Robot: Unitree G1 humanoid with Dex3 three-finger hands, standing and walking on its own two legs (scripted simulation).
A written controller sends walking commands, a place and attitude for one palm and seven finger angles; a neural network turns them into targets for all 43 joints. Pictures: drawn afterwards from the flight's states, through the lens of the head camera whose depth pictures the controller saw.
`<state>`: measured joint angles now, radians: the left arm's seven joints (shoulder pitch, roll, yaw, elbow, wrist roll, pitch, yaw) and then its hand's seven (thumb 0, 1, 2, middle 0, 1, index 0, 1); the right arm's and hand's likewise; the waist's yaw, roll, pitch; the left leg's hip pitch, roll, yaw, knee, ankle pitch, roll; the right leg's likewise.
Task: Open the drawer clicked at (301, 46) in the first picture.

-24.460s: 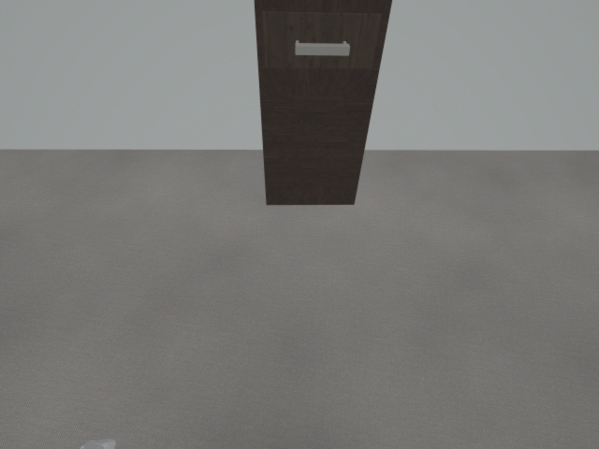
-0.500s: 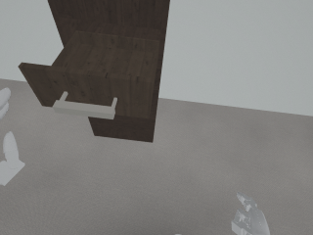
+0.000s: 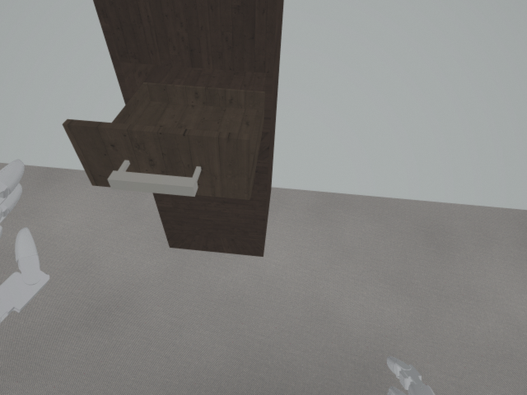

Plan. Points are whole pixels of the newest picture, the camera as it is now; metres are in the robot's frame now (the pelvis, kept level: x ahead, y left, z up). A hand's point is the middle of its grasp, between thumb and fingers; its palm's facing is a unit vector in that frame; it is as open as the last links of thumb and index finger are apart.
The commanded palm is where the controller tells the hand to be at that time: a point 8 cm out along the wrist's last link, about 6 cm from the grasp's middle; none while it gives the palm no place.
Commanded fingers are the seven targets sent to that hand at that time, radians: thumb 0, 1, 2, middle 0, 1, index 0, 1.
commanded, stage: stop stepping back and stand still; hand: left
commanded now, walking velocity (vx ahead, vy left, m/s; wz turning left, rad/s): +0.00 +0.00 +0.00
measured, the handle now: (157, 175) +0.54 +0.25 +0.01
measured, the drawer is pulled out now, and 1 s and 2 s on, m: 0.30 0.30 0.30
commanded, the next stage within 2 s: let the arm hang, fingers relaxed in 0.04 s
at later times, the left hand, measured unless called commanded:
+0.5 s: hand out of the picture +0.01 +0.17 -0.16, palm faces +0.08 -0.98 -0.20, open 6.9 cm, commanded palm none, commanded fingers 0.00 0.90 0.90 -0.20 -0.30 -0.20 -0.30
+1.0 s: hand out of the picture -0.01 +0.16 -0.16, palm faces +0.07 -0.98 -0.19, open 7.3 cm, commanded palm none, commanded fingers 0.00 0.90 0.90 -0.20 -0.30 -0.20 -0.30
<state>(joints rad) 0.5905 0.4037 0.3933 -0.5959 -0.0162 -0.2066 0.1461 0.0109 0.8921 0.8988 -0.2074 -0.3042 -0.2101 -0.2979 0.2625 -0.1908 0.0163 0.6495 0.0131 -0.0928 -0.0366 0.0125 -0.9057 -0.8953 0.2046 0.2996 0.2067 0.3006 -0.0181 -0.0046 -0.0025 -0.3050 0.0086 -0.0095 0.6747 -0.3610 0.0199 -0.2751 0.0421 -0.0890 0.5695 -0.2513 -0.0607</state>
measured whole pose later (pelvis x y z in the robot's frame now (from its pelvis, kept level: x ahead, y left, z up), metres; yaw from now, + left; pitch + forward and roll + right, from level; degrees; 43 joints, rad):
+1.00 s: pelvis +0.00 -0.01 +0.01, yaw +2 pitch -2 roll +0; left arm 0.27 0.13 0.01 1.12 0.01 0.00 0.03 0.00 0.91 0.90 -0.20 -0.30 -0.20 -0.30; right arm 0.31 -0.11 0.00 1.12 -0.01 0.01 -0.03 0.00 -0.91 -0.90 0.20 0.30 0.20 0.30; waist -0.01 0.02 0.06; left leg -0.20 0.00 -0.03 0.44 -0.20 -0.01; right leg -0.19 0.04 0.04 0.45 -0.23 -0.03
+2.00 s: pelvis +0.02 -0.01 +0.02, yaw +2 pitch -2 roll +0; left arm 0.26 0.15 0.02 1.12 0.01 -0.01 0.04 0.00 0.91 0.90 -0.20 -0.30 -0.20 -0.30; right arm 0.27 -0.13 -0.02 1.13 -0.01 0.00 -0.04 0.00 -0.91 -0.90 0.20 0.30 0.20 0.30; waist 0.00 0.00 0.07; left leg -0.15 0.00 -0.02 0.42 -0.23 -0.01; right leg -0.14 0.05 0.05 0.41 -0.24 -0.03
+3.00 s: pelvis +0.02 -0.01 +0.02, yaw +2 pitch -2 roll +0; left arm 0.24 0.17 0.02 1.13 0.01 -0.01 0.03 0.00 0.91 0.90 -0.20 -0.30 -0.20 -0.30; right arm 0.24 -0.15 -0.02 1.13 -0.01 0.00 -0.03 0.00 -0.91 -0.90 0.20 0.30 0.20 0.30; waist 0.00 0.00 0.07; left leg -0.14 0.01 -0.01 0.39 -0.22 -0.01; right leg -0.12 0.05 0.05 0.39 -0.23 -0.03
